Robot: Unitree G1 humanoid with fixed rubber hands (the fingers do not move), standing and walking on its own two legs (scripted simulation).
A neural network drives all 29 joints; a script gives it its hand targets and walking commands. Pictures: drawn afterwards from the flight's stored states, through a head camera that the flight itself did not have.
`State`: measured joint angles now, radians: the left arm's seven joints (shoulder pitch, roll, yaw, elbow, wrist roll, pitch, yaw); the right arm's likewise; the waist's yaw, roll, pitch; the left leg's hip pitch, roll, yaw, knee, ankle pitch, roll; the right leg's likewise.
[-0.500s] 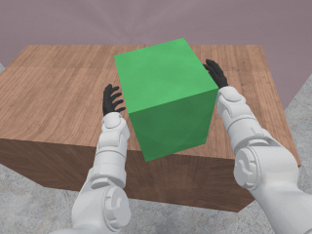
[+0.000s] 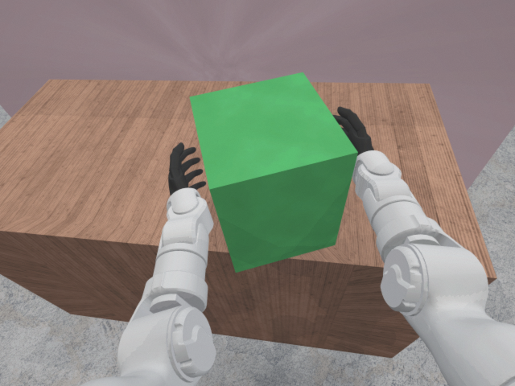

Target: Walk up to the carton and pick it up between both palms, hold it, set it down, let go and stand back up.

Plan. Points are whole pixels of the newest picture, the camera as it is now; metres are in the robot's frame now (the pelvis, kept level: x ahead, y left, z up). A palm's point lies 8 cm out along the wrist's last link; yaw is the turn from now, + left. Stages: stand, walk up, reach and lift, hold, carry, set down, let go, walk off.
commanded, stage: reach and lift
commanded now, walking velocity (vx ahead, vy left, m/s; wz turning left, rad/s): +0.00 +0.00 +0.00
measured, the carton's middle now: (267, 176) +0.45 +0.06 +0.05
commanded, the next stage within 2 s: none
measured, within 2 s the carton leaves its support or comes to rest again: leaves its support in 0.04 s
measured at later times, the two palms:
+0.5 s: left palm (163, 194) +0.34 +0.20 +0.12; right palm (354, 151) +0.43 -0.07 +0.14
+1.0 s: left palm (156, 176) +0.35 +0.21 +0.15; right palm (363, 142) +0.41 -0.08 +0.18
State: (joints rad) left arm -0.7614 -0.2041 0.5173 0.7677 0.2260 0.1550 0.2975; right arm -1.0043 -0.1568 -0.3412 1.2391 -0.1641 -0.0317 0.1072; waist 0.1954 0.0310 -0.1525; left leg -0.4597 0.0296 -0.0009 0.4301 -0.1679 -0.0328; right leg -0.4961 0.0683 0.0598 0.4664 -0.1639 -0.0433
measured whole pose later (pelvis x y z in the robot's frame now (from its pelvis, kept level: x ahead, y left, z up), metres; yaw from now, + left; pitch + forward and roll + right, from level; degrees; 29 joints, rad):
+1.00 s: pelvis -0.01 +0.01 +0.00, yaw +0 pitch +0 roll +0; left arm -0.76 -0.07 0.42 0.75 0.20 0.36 0.22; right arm -0.97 -0.07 -0.28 1.15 -0.09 0.16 -0.01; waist 0.12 0.01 -0.15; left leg -0.24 0.03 0.00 0.43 -0.19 -0.03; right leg -0.26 0.07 0.06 0.43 -0.16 -0.04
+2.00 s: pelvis -0.01 +0.01 +0.00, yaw +0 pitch -4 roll +0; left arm -0.85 0.06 0.38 0.63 0.18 0.62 0.09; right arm -0.97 -0.03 -0.14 0.88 0.11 0.43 -0.19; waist 0.03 -0.02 -0.13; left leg -0.16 0.03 0.00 0.43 -0.19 -0.03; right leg -0.17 0.07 0.06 0.41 -0.16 -0.03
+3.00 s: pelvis -0.02 +0.01 +0.00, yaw +0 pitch -6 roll +0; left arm -0.89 0.08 0.37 0.51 0.18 0.78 0.06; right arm -0.97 -0.03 -0.14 0.71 0.20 0.58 -0.26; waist -0.03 -0.02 -0.14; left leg -0.14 0.03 0.00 0.43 -0.19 -0.03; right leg -0.15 0.07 0.06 0.41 -0.16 -0.03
